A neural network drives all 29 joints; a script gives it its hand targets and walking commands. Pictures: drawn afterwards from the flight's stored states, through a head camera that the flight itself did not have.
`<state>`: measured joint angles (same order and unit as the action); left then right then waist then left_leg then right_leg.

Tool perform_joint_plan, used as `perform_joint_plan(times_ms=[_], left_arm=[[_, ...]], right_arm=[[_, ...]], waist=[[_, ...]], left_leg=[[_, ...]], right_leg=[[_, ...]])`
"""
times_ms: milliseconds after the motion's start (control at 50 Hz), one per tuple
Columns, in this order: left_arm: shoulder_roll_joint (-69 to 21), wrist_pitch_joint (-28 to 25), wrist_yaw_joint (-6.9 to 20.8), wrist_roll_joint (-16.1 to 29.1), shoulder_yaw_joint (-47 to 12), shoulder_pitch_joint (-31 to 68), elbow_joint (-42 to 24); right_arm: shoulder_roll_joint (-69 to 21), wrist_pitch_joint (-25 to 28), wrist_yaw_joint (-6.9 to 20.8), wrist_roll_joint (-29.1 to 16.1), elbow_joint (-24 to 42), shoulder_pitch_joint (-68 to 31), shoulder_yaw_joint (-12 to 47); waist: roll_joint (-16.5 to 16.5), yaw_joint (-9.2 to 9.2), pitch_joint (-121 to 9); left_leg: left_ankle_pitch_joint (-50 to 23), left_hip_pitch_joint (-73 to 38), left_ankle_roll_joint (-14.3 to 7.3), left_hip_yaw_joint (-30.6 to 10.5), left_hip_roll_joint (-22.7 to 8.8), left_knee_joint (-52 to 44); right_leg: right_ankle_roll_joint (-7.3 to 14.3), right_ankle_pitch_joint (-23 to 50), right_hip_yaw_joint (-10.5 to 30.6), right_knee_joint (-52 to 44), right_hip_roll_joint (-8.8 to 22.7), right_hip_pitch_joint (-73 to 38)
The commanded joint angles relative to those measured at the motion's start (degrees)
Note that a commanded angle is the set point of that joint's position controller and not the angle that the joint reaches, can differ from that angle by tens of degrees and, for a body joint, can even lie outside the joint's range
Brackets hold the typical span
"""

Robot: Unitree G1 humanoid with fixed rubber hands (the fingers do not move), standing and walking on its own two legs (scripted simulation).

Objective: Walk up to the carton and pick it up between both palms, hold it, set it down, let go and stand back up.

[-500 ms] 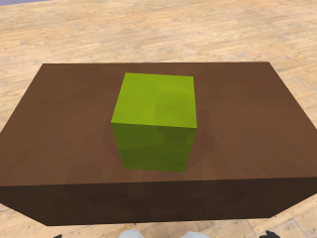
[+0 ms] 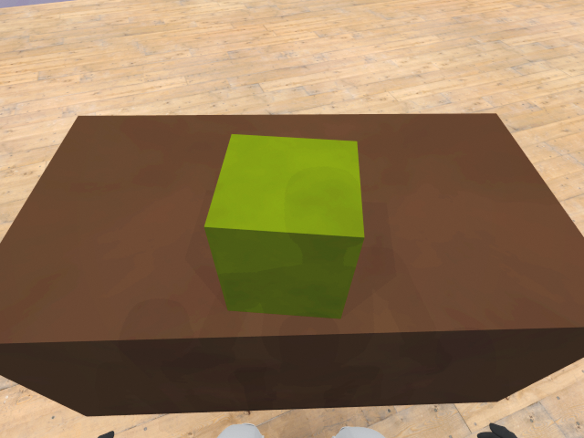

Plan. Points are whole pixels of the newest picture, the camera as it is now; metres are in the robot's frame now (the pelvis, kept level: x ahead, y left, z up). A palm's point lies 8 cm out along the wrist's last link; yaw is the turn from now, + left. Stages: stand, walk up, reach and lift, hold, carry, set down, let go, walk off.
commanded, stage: walk up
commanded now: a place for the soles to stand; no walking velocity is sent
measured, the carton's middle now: (288, 230) +0.45 +0.03 -0.02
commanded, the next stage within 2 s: reach and lift in 0.58 s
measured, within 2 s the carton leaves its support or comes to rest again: neither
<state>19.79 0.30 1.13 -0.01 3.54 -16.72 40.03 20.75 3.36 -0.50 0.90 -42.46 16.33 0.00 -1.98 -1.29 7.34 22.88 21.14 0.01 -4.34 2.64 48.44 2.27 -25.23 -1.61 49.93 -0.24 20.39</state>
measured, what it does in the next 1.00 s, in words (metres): stands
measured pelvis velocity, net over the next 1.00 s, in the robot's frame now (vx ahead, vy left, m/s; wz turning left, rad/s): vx -0.01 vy -0.02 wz -0.01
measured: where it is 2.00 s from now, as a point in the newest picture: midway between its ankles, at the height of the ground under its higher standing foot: outside the picture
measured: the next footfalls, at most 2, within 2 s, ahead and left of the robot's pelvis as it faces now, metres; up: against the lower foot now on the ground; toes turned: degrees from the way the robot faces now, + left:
none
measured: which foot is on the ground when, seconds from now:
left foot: down 0.00-1.00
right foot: down 0.00-1.00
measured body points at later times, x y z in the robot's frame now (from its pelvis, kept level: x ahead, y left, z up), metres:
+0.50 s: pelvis +0.00 +0.01 +0.00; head +0.02 +0.02 +0.45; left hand +0.09 +0.30 -0.11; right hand +0.11 -0.29 -0.10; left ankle +0.04 +0.13 -0.70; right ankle +0.02 -0.10 -0.70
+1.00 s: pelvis -0.01 -0.02 +0.00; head +0.01 +0.00 +0.45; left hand +0.16 +0.27 -0.09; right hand +0.12 -0.29 -0.09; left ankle +0.04 +0.13 -0.70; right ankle +0.02 -0.10 -0.70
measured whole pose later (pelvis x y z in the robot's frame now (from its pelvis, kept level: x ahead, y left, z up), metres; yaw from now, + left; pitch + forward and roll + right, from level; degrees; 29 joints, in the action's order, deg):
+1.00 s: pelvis -0.01 -0.02 +0.00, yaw -1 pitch -5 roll +1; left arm 19.8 12.2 -0.4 0.0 3.5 -8.2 33.1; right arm 16.5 17.9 1.5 1.3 -52.6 9.8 -1.5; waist -4.0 -0.1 6.4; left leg 21.9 20.6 2.3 -4.4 1.2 47.3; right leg 2.6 -24.1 -1.6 49.4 -1.5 20.5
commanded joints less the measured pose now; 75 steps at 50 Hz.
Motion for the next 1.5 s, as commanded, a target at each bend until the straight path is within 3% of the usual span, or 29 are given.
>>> perform_joint_plan(times_ms=[0,40,80,140,200,240,280,320,360,400,440,480,500,560,580,620,680,700,760,860,920,1020,1120,1220,1300,1360,1400,1440,1480], left_arm=[[15.88,-2.80,-0.94,-1.38,4.26,2.98,-0.64],[17.62,-3.36,-0.89,-1.32,4.74,2.71,-0.40],[18.21,-2.90,-0.73,-1.09,4.63,5.45,-1.09],[15.56,-3.06,-0.86,-0.67,3.36,8.00,-2.01],[14.50,-2.35,-1.15,0.04,3.59,7.04,-1.84],[14.17,-2.45,-1.25,-0.27,3.58,5.41,-1.05],[15.49,-3.35,-1.27,-0.98,3.79,4.05,-0.42],[18.80,-3.86,-1.24,-1.29,4.68,2.87,0.65],[18.59,-3.77,-1.06,-1.12,4.39,5.93,-0.20],[16.96,-3.47,-0.95,-0.78,3.83,7.33,-0.95],[15.49,-3.02,-1.10,-0.38,3.16,8.25,-1.93],[14.09,-2.39,-1.45,0.21,3.48,6.94,-1.92],[14.74,-2.49,-1.50,-0.08,3.51,5.77,-1.38],[16.32,-3.71,-1.46,-1.22,3.86,3.66,-0.04],[7.46,9.46,-3.28,-0.28,-0.73,23.76,-11.05],[7.68,15.58,-4.01,-2.89,0.86,22.03,-14.08],[8.76,17.02,-3.93,-2.86,2.62,23.03,-20.31],[9.85,17.11,-3.66,-1.80,2.76,22.76,-22.30],[10.48,14.83,-3.87,-1.62,5.30,19.35,-24.93],[9.90,11.83,-2.39,-1.87,7.89,11.98,-20.81],[10.62,10.42,-1.42,-1.06,8.06,12.02,-19.19],[9.94,7.95,-1.26,-0.07,7.06,11.44,-22.15],[8.47,5.24,-3.49,3.16,3.63,15.81,-27.04],[8.08,3.95,-4.53,5.83,0.96,19.59,-28.85],[6.64,3.84,-4.59,6.53,-0.67,20.28,-29.03],[5.43,3.71,-5.21,6.56,-3.38,21.69,-32.21],[3.33,2.84,-6.27,5.59,-5.22,21.88,-32.23],[-1.09,0.07,-7.66,3.01,-6.77,21.08,-28.50],[-3.41,-2.80,-7.39,2.20,-6.85,20.18,-22.95]], right_arm=[[15.47,2.13,-1.62,-0.11,1.92,-3.80,-4.00],[13.51,1.69,-1.61,-0.73,1.29,-3.58,-4.03],[14.09,1.76,-1.62,-0.73,0.16,-0.65,-4.45],[14.50,2.37,-1.28,-0.03,0.12,1.59,-5.14],[17.62,2.45,-1.25,0.24,0.97,-0.17,-5.15],[17.12,2.25,-1.36,0.12,1.13,-3.08,-4.66],[14.23,1.74,-1.05,0.21,2.10,-5.71,-3.66],[13.58,0.95,-1.05,-0.66,0.93,-4.25,-4.05],[14.19,1.05,-1.08,-0.70,0.38,-1.67,-4.43],[14.53,1.81,-0.82,-0.24,-0.70,0.98,-4.79],[16.30,2.45,-1.04,0.23,0.05,1.66,-5.51],[17.96,2.33,-1.16,0.13,0.88,-0.69,-5.20],[18.26,2.24,-1.24,0.17,1.34,-2.06,-4.96],[13.85,1.43,-1.16,-0.48,2.10,-5.91,-3.43],[5.16,12.00,2.04,6.85,-10.71,-22.18,-11.44],[8.70,13.05,3.86,7.10,-11.31,-15.91,-12.14],[7.43,14.24,3.41,6.41,-9.44,-15.25,-12.26],[6.92,14.78,3.27,5.73,-7.11,-15.07,-12.75],[4.19,16.17,2.24,2.73,-5.40,-10.79,-10.00],[0.51,17.56,0.55,-0.22,-0.50,-6.68,-5.74],[-0.66,18.35,-0.73,-0.05,2.26,-5.87,-5.88],[-1.72,20.27,-0.84,-1.25,5.34,-4.73,-5.50],[-3.62,20.59,0.33,-1.47,11.34,-8.04,-6.98],[-5.45,17.92,0.19,-3.70,17.16,-8.84,-5.46],[-6.55,15.35,-0.30,-4.69,18.91,-7.42,-4.56],[-6.42,13.82,0.34,-5.36,18.49,-7.90,-5.81],[-4.97,13.54,1.51,-5.39,18.94,-9.75,-6.78],[0.07,13.53,3.39,-4.81,17.12,-13.79,-8.73],[1.27,14.80,3.35,-5.37,17.26,-16.18,-8.46]], waist=[[3.09,-1.78,-4.84],[-2.42,-1.08,-4.35],[-1.86,0.22,-3.86],[-0.20,1.67,-5.73],[3.66,-0.22,-7.46],[6.76,-1.72,-5.13],[3.65,-2.29,-4.27],[-2.43,-1.30,-3.11],[-2.44,0.39,-4.00],[-0.53,1.92,-4.77],[1.69,1.31,-7.05],[6.88,-0.22,-6.91],[7.21,-0.78,-6.90],[0.72,-2.50,-4.48],[9.20,2.75,-4.05],[7.65,4.74,-1.92],[1.51,4.87,-7.00],[-2.36,4.29,-9.97],[-2.59,2.57,-14.54],[-6.64,-1.83,-14.98],[-8.58,-0.87,-12.50],[-3.30,-0.58,-12.64],[2.61,0.06,-13.21],[-1.02,0.73,-10.43],[-2.44,1.34,-8.80],[1.86,2.52,-7.54],[10.34,1.61,-7.54],[24.40,0.88,-9.23],[22.65,1.93,-8.10]], left_leg=[[-11.78,10.59,-7.63,-16.88,-7.86,-12.47],[-6.49,8.75,-3.30,-3.19,0.07,-0.65],[-1.75,3.88,-3.42,0.95,-0.14,-1.38],[-14.17,-3.46,-4.98,-5.78,-2.45,-8.05],[-15.57,1.13,-11.87,-20.96,-10.71,-14.88],[-11.49,6.22,-12.14,-24.95,-12.02,-16.71],[-8.42,11.45,-7.09,-16.31,-6.59,-12.50],[-4.11,9.87,-3.10,-3.77,0.58,-0.11],[2.21,3.30,-2.48,1.27,-0.05,-0.30],[-8.02,-2.87,-3.72,-2.39,-1.47,-7.47],[-19.24,-5.09,-7.44,-13.20,-6.41,-11.39],[-19.32,0.11,-13.85,-25.03,-12.89,-16.30],[-16.51,1.94,-14.45,-28.04,-13.48,-16.66],[-9.72,12.88,-6.10,-14.91,-5.86,-11.17],[9.15,16.71,-0.06,7.95,-7.75,-11.29],[11.72,23.16,-1.72,7.30,-9.97,-11.30],[2.16,9.23,-0.67,8.92,-6.72,-8.23],[-1.94,2.40,0.01,8.39,-5.84,-7.01],[-13.01,-5.44,0.02,7.80,-4.77,-9.28],[-16.53,-4.79,-0.60,8.75,-2.78,-12.71],[-14.52,-2.88,-0.65,8.75,-1.73,-14.56],[-15.13,-5.35,-0.02,8.50,-1.13,-17.29],[-8.34,-6.94,-0.32,9.29,-1.64,-21.11],[-3.89,-21.09,0.04,8.20,0.99,-14.45],[-3.18,-32.61,0.23,5.05,2.33,-9.58],[0.70,-36.08,0.87,2.34,1.37,-9.71],[11.79,-21.27,-0.40,0.52,-2.92,-18.05],[31.88,16.09,-4.66,-0.53,-12.16,-38.82],[33.30,29.84,-6.47,-0.66,-13.09,-41.69]], right_leg=[[3.56,2.66,11.64,-13.86,6.22,-6.70],[10.08,-0.79,22.60,-22.78,15.21,-4.18],[11.28,0.81,21.33,-22.04,16.97,-1.16],[6.00,12.38,13.19,-14.40,11.27,3.22],[0.93,4.58,4.27,-2.64,2.77,-0.53],[1.27,-1.77,6.37,-6.41,2.41,-2.33],[3.64,-3.54,11.69,-16.93,6.85,-6.53],[9.22,-5.14,24.44,-25.98,16.06,-4.78],[11.24,5.28,22.61,-24.17,18.90,-1.26],[7.54,11.40,16.79,-18.16,14.31,2.14],[2.52,14.20,7.39,-8.31,6.88,3.30],[0.19,3.64,3.45,-0.16,0.94,0.57],[0.75,-0.72,4.99,-2.42,0.85,-0.72],[4.25,-2.29,14.50,-18.92,8.03,-8.72],[1.01,-2.25,-4.44,-4.17,-0.78,-2.13],[1.81,0.93,-3.84,0.29,-1.78,-7.42],[2.18,3.13,-0.93,-7.43,0.26,-3.30],[2.16,5.83,-0.48,-9.81,0.90,0.70],[0.94,20.18,0.38,-13.63,1.48,-3.26],[-1.81,27.45,4.76,-18.67,2.04,-11.52],[-3.57,29.92,6.94,-20.01,2.92,-14.02],[-3.51,29.97,6.07,-21.83,3.00,-14.96],[-1.42,9.72,3.16,-24.23,1.52,-9.17],[3.76,-13.76,7.04,-30.93,7.69,11.79],[7.16,-21.16,8.18,-34.09,10.43,24.65],[8.90,-19.76,6.38,-32.93,9.68,28.66],[6.52,-10.34,2.21,-25.71,4.45,13.85],[-1.16,8.69,-4.03,-10.35,-7.32,-27.30],[-3.04,15.04,-2.73,-5.95,-8.39,-40.42]])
